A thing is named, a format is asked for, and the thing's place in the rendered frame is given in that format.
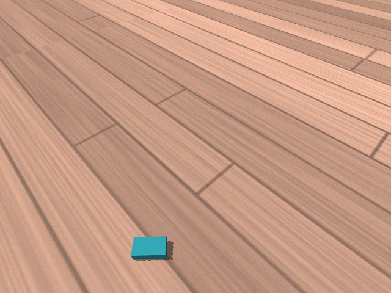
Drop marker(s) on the carton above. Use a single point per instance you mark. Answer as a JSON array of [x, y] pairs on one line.
[[149, 248]]

